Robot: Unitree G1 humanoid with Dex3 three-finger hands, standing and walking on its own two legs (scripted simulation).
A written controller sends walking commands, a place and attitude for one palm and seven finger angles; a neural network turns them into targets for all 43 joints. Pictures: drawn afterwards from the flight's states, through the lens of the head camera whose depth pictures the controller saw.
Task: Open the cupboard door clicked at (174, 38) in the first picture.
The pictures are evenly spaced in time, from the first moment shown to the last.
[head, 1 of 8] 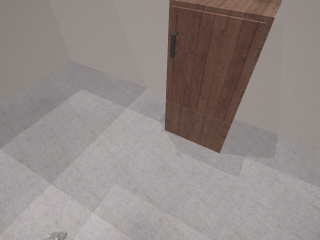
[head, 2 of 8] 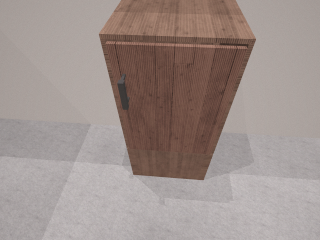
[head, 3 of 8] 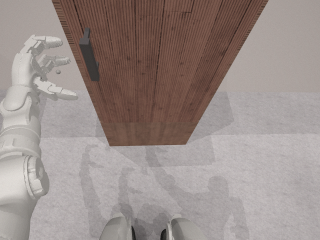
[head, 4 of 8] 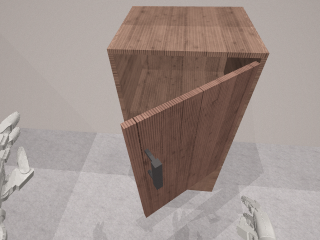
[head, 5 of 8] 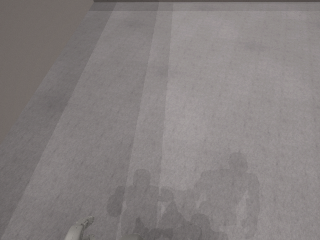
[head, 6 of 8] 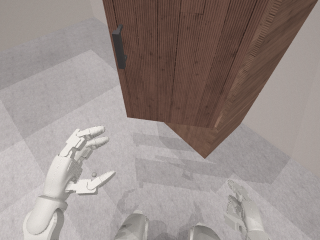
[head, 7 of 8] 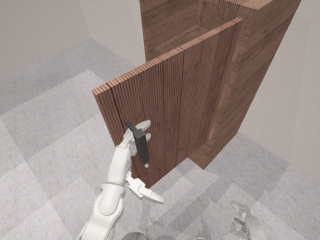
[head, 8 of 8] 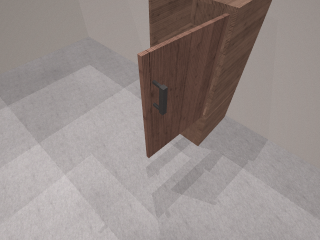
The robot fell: no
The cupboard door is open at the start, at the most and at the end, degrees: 0 85 84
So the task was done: yes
